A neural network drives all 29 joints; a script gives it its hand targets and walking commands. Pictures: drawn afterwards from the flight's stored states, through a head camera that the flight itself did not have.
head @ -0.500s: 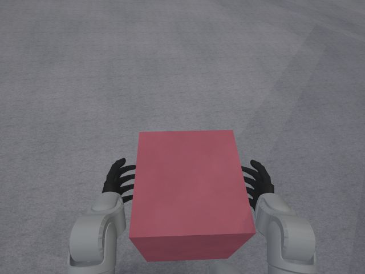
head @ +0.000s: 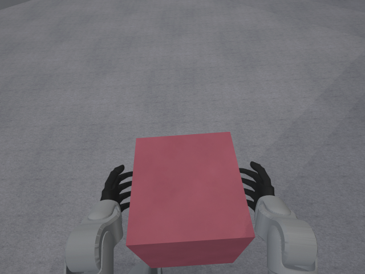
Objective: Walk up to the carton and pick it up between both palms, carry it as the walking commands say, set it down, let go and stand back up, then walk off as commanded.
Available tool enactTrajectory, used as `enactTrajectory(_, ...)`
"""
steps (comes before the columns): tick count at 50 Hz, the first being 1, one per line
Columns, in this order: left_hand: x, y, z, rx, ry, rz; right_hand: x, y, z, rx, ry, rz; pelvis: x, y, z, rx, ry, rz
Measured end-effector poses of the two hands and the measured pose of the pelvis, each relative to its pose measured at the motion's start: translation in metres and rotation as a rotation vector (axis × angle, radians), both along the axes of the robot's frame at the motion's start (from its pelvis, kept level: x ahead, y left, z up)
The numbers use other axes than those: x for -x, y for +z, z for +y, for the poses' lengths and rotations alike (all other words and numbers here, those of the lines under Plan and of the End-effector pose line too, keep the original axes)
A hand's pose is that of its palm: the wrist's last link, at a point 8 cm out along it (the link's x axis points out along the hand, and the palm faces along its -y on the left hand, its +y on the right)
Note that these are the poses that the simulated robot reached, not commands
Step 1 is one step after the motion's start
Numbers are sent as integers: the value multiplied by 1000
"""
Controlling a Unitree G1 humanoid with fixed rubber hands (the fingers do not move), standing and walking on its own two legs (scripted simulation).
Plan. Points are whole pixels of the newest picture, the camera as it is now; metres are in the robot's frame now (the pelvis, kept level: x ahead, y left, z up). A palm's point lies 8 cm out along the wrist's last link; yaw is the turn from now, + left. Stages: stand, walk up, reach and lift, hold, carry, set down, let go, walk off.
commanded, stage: carry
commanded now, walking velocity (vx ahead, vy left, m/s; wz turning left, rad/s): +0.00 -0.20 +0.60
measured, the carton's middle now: (187, 204) +0.27 -0.01 -0.01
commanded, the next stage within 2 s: none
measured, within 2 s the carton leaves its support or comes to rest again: neither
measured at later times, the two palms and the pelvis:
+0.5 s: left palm (126, 215) +0.22 +0.10 +0.09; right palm (271, 173) +0.28 -0.19 +0.08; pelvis +0.01 -0.10 -0.01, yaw +12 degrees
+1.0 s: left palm (133, 222) +0.21 +0.08 +0.08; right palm (276, 175) +0.28 -0.20 +0.08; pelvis +0.00 -0.11 -0.01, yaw +13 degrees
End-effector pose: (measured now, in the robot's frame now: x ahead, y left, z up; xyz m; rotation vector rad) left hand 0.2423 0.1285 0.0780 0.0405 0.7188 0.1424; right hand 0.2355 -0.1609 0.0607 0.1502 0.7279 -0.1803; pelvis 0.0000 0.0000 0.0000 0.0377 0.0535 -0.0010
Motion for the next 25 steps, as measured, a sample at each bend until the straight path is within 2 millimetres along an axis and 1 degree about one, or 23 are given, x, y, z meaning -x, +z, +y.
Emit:
enactTrajectory(4,7,3,6,44,98,-67,-23,16,6,43,96,-67,1,-3,-20,2,72,8)
enactTrajectory(6,10,1,10,62,145,-90,-32,20,12,59,143,-89,0,-6,-28,5,102,18)
enactTrajectory(8,16,-5,15,80,190,-95,-39,19,18,75,187,-95,-3,-11,-33,10,133,25)
enactTrajectory(10,21,-14,19,91,223,-93,-43,12,24,86,220,-92,-5,-19,-36,21,158,27)
enactTrajectory(13,31,-27,19,107,260,-33,-39,-1,25,103,257,-34,-3,-18,-43,12,171,5)
enactTrajectory(16,41,-26,11,92,269,16,-29,-8,17,86,261,16,-1,-12,-51,38,190,-15)
enactTrajectory(18,42,-21,4,86,269,13,-27,-6,10,77,259,14,-1,-8,-58,45,201,-16)
enactTrajectory(21,36,-6,-9,74,269,-41,-32,5,-3,65,259,-40,-2,-7,-72,49,209,-15)
enactTrajectory(25,26,9,-32,55,270,-138,-47,21,-26,55,266,-139,-7,-14,-97,34,216,-19)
